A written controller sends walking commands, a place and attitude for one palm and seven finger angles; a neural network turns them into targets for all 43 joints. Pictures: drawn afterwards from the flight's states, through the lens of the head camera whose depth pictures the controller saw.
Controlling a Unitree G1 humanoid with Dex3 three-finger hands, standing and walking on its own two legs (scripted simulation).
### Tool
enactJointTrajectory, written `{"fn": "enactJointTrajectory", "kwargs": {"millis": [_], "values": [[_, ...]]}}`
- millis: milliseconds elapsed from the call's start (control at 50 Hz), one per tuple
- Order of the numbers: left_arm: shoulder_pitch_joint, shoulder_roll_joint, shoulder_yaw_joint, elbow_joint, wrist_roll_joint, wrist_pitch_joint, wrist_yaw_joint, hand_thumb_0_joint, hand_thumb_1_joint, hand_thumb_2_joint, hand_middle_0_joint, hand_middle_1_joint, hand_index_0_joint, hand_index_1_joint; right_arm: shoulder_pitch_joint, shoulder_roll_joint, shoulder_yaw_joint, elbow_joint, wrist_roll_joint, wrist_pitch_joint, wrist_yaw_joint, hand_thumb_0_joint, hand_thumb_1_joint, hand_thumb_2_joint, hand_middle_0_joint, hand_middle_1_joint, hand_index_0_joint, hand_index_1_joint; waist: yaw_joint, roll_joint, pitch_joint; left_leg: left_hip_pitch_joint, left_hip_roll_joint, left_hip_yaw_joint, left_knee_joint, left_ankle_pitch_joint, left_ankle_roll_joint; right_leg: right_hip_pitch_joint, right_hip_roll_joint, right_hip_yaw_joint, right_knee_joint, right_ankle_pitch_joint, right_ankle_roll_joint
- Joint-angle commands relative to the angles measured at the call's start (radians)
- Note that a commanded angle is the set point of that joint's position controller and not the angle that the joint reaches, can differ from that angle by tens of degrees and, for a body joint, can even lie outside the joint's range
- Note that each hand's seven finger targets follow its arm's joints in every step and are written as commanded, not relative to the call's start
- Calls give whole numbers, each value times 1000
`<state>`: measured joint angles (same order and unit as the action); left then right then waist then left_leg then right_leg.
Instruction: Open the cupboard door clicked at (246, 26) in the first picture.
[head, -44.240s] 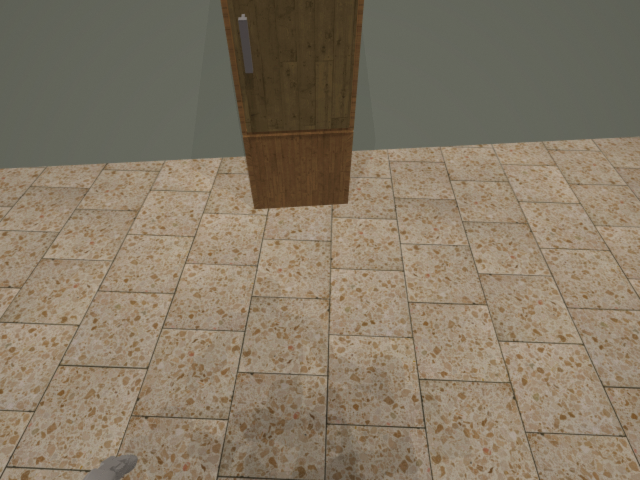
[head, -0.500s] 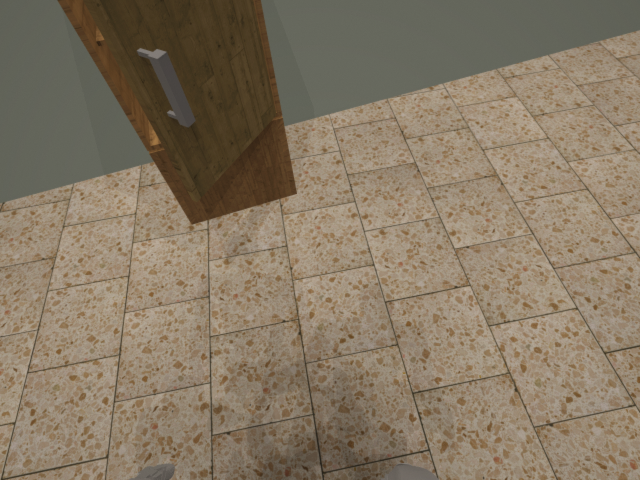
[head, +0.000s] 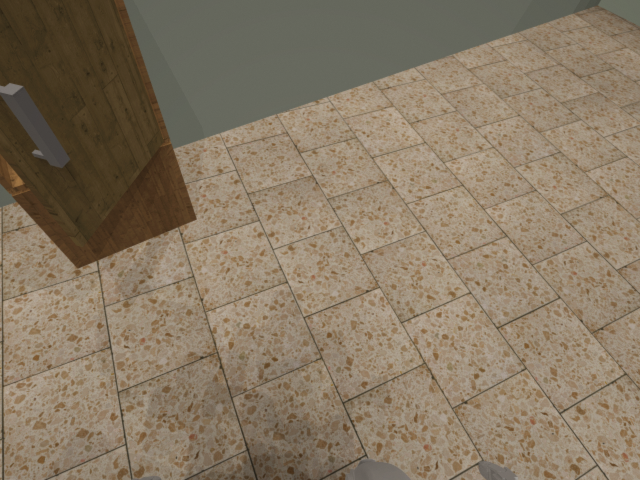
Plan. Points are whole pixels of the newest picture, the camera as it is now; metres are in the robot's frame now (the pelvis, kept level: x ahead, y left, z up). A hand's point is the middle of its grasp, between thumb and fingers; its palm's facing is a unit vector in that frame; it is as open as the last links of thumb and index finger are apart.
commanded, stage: walk to a spot facing it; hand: left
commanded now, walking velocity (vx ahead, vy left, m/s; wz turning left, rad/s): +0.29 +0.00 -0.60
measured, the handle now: (27, 126) +0.62 +0.57 -0.01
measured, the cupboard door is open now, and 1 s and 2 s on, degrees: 42 42 42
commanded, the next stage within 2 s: turn to face it in 1.40 s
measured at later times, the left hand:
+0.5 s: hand (300, 352) +0.31 +0.05 -0.16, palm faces -0.37 -0.90 -0.22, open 7.4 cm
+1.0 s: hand (334, 250) +0.52 +0.00 -0.17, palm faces -0.43 -0.89 -0.17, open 7.4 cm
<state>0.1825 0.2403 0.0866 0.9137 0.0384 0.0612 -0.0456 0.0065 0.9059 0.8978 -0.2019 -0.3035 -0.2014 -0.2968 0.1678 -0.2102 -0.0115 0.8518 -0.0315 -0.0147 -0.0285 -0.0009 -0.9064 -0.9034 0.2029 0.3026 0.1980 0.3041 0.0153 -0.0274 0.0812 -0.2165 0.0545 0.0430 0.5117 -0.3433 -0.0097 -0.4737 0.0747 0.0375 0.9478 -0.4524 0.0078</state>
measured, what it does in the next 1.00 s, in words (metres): walks ahead, turning right: right foot, then left foot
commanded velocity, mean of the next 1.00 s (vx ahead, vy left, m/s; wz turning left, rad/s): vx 0.35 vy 0.00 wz -0.36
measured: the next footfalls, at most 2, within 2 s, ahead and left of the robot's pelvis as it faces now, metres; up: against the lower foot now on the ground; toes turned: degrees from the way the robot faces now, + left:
right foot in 0.28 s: +0.18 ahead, -0.16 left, +0.00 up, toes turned -19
left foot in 0.80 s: +0.46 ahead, -0.05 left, +0.00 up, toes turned -17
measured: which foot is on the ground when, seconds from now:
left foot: down 0.00-0.28, up 0.30-0.78, down 0.80-1.00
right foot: up 0.00-0.26, down 0.28-0.80, up 0.82-1.00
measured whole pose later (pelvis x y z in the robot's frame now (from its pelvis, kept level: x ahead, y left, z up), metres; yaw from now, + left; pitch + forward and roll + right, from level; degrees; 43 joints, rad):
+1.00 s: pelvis +0.41 -0.15 +0.00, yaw -27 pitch +1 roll -1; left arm 0.23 0.21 0.06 1.02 0.03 -0.01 -0.03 0.01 0.91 0.90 -0.20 -0.30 -0.20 -0.30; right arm 0.26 -0.17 -0.02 0.97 -0.04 -0.08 -0.02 0.00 -0.91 -0.90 0.20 0.30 0.20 0.30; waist 0.01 -0.02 0.09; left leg -0.16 0.06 0.17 0.45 -0.30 0.01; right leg -0.54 -0.05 -0.03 1.16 -0.31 -0.01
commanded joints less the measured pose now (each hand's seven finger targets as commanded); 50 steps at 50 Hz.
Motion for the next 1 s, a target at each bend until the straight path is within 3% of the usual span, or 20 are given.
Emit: {"fn": "enactJointTrajectory", "kwargs": {"millis": [0,160,200,220,240,260,280,300,340,400,520,680,720,740,760,780,800,860,920,980], "values": [[-110,62,14,-127,-2,-51,-27,0,900,900,-200,-300,-200,-300,138,-175,-47,-23,-6,-24,-16,0,-900,-900,200,300,200,300,-49,180,-21,211,263,-127,-244,274,101,-265,-113,-39,193,99,24],[-248,18,-27,-142,-12,-57,-43,0,900,900,-200,-300,-200,-300,286,-192,-49,50,-10,-30,-6,0,-900,-900,200,300,200,300,-90,241,-26,253,245,115,-144,657,76,-84,-79,-201,-194,136,-14],[-134,52,-17,-103,-15,-63,-37,0,900,900,-200,-300,-200,-300,258,-229,-57,46,-2,-29,-3,0,-900,-900,200,300,200,300,-26,223,-89,219,263,147,5,880,64,138,-32,-229,-286,122,-51],[5,76,-6,-59,-15,-69,-31,0,900,900,-200,-300,-200,-300,227,-241,-58,39,6,-28,-1,0,-900,-900,200,300,200,300,49,179,-148,147,235,183,177,917,39,339,1,-240,-359,182,-73],[186,160,17,-7,-11,-80,-18,0,900,900,-200,-300,-200,-300,182,-221,-55,18,21,-33,14,0,-900,-900,200,300,200,300,141,75,-241,-93,209,210,406,744,-2,679,-73,-130,-405,253,-119],[325,286,51,24,-13,-90,4,0,900,900,-200,-300,-200,-300,157,-136,-35,-25,41,-36,15,0,-900,-900,200,300,200,300,186,-218,-351,-424,32,190,774,-201,-63,906,-408,375,-480,373,-247],[320,320,52,25,-32,-86,20,0,900,900,-200,-300,-200,-300,84,-145,-35,-62,38,-35,10,0,-900,-900,200,300,200,300,173,-225,-332,-524,35,15,934,-279,-41,850,-484,557,-574,433,-291],[230,283,43,9,-34,-84,29,0,900,900,-200,-300,-200,-300,73,-161,-46,-48,35,-35,11,0,-900,-900,200,300,200,300,124,-106,-208,-545,95,-42,939,-159,-33,721,-468,465,-604,340,-295],[67,188,13,-41,-29,-87,41,0,900,900,-200,-300,-200,-300,79,-145,-50,-13,18,-21,13,0,-900,-900,200,300,200,300,30,-42,-112,-426,134,-62,834,-35,-49,425,-379,315,-639,331,-232],[-8,148,-2,-58,-15,-109,43,0,900,900,-200,-300,-200,-300,151,-97,-43,33,6,9,22,0,-900,-900,200,300,200,300,-50,-40,-59,-304,114,-30,664,17,-62,222,-301,173,-698,391,-204],[64,119,2,-13,-22,-134,33,0,900,900,-200,-300,-200,-300,58,-80,-54,7,5,5,38,0,-900,-900,200,300,200,300,-29,-53,-40,-385,81,-29,476,146,-62,314,-251,170,-737,329,-209],[205,112,2,52,-15,-143,53,0,900,900,-200,-300,-200,-300,-142,-43,-47,-46,12,-35,47,0,-900,-900,200,300,200,300,37,-90,-36,-388,16,20,170,46,-30,565,-281,198,-604,794,-203],[187,117,0,55,-22,-146,55,0,900,900,-200,-300,-200,-300,-54,-53,-50,-12,7,-44,38,0,-900,-900,200,300,200,300,-19,-68,-80,-193,-48,76,41,80,-10,524,-237,152,-484,1000,-169],[152,120,2,51,-27,-150,56,0,900,900,-200,-300,-200,-300,83,-79,-59,33,4,-50,29,0,-900,-900,200,300,200,300,-87,-44,-138,33,-56,73,-37,172,13,423,-198,115,-337,1038,-133],[124,102,2,30,-37,-152,51,0,900,900,-200,-300,-200,-300,258,-162,-79,82,-4,-56,19,0,-900,-900,200,300,200,300,-164,69,-238,325,85,-91,-53,269,67,201,-132,62,-128,823,-87],[154,38,-19,10,-47,-156,38,0,900,900,-200,-300,-200,-300,390,-262,-100,114,-18,-61,14,0,-900,-900,200,300,200,300,-179,321,-335,562,389,-438,-74,459,203,-83,-5,-48,243,116,-44],[123,59,-17,8,-40,-161,43,0,900,900,-200,-300,-200,-300,385,-235,-88,112,-7,-46,6,0,-900,-900,200,300,200,300,-161,244,-309,520,461,-521,-137,548,255,-153,-43,23,388,-65,-57],[31,43,-10,19,-18,-134,26,0,900,900,-200,-300,-200,-300,236,-113,-49,85,-6,-62,-2,0,-900,-900,200,300,200,300,-85,124,-61,188,351,-259,-205,519,172,-188,-149,25,420,91,-27],[55,-13,-22,23,-11,-95,9,0,900,900,-200,-300,-200,-300,207,-102,-43,105,-3,-72,-3,0,-900,-900,200,300,200,300,-31,153,-38,125,268,-44,-240,534,118,-147,-162,-15,248,140,-16],[8,-41,-34,17,-8,-87,-2,0,900,900,-200,-300,-200,-300,230,-102,-42,128,0,-66,5,0,-900,-900,200,300,200,300,-33,189,-20,100,202,92,-252,561,83,-85,-156,-101,17,225,-18]]}}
